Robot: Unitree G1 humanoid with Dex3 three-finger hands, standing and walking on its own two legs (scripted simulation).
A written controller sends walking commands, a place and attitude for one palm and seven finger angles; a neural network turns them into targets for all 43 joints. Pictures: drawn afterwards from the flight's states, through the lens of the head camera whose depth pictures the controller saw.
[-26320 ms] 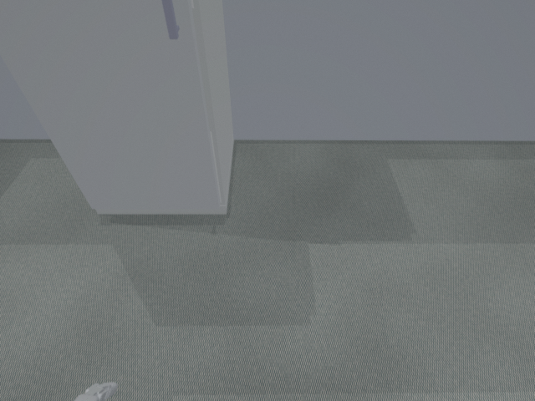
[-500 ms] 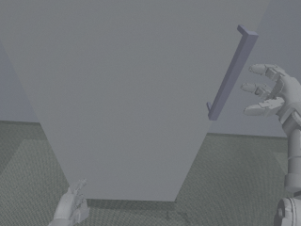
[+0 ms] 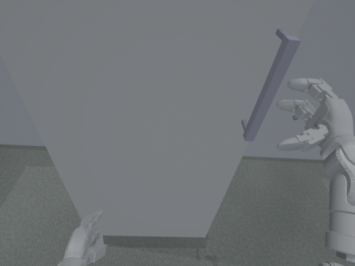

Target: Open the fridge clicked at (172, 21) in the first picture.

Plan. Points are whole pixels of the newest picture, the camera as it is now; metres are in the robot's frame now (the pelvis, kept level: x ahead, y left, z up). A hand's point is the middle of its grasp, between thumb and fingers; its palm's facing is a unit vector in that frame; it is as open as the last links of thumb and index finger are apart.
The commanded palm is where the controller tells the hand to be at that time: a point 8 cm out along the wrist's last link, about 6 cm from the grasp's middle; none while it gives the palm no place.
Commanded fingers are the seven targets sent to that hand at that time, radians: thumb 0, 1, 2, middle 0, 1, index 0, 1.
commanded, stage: move the hooked fingers beside the handle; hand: right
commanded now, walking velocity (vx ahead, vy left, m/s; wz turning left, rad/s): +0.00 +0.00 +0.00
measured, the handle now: (262, 91) +0.43 -0.15 +0.24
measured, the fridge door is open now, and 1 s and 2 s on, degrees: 0 0 0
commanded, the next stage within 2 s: feel for the door with the fingertips in 1.86 s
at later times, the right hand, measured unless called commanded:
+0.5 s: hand (300, 103) +0.37 -0.20 +0.25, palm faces +0.06 +1.00 -0.07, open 14.0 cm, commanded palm +0.33 -0.25 +0.24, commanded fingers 0.00 0.50 -0.30 0.30 1.20 0.30 1.20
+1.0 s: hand (296, 113) +0.37 -0.21 +0.22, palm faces +0.04 +1.00 -0.04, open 14.0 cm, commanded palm +0.34 -0.26 +0.25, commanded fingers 0.00 0.50 -0.30 0.30 1.20 0.30 1.20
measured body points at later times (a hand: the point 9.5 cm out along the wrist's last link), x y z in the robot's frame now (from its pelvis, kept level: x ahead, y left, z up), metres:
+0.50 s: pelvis -0.01 +0.01 +0.00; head -0.04 +0.04 +0.45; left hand +0.16 +0.25 -0.08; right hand +0.36 -0.26 +0.26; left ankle +0.01 +0.11 -0.74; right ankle -0.03 -0.12 -0.74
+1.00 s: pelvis +0.00 +0.01 +0.00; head -0.02 +0.04 +0.45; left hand +0.18 +0.24 -0.08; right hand +0.37 -0.27 +0.23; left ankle +0.01 +0.11 -0.74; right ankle -0.03 -0.12 -0.74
